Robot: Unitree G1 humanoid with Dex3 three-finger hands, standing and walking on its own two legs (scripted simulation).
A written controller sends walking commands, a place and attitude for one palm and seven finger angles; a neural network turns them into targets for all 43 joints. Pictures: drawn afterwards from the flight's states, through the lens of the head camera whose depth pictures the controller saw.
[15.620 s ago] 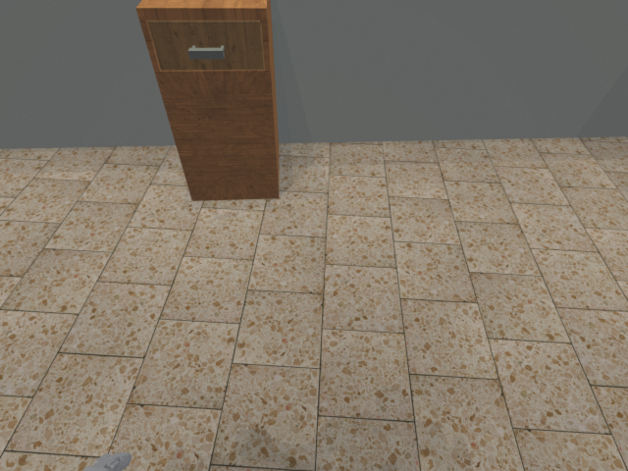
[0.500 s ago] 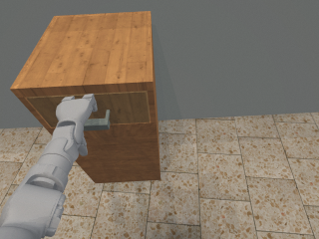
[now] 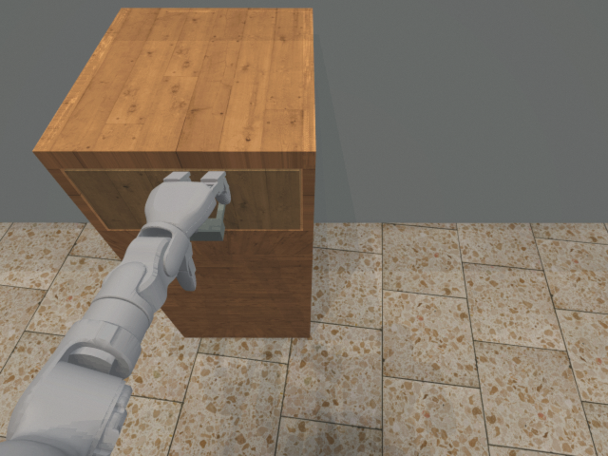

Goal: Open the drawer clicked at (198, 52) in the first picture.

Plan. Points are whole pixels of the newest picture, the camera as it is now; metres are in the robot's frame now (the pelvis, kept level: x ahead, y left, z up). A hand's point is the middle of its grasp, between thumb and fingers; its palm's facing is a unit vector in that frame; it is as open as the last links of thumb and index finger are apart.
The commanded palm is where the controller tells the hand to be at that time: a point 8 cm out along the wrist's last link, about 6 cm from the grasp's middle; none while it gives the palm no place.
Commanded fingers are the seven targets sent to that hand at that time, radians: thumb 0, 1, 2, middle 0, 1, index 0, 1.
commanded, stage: move the hooked fingers above the handle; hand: left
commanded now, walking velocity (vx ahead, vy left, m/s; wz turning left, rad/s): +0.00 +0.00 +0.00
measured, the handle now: (190, 218) +0.49 +0.20 -0.03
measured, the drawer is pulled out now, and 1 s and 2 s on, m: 0.00 0.00 0.00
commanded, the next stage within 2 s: lower the fingers behind the handle in 0.64 s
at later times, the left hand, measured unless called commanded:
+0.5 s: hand (189, 238) +0.41 +0.17 +0.03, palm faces -0.13 -0.07 -0.99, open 13.9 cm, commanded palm +0.41 +0.20 +0.09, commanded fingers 0.00 -0.50 0.30 -0.30 -1.20 -0.30 -1.20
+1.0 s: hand (125, 253) +0.39 +0.27 +0.00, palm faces -0.27 +0.02 -0.96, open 13.9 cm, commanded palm +0.40 +0.25 +0.06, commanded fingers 0.00 -0.50 0.30 -0.30 -1.20 -0.30 -1.20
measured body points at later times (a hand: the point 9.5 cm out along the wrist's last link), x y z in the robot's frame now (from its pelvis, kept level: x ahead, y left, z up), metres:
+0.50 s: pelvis +0.00 +0.00 +0.00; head +0.07 +0.00 +0.45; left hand +0.41 +0.18 +0.08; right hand +0.12 -0.27 -0.12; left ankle -0.03 +0.09 -0.71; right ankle +0.00 -0.11 -0.71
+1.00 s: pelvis -0.01 -0.02 +0.00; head +0.08 -0.02 +0.44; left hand +0.40 +0.27 +0.06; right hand +0.06 -0.29 -0.13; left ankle -0.03 +0.09 -0.71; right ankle +0.00 -0.11 -0.71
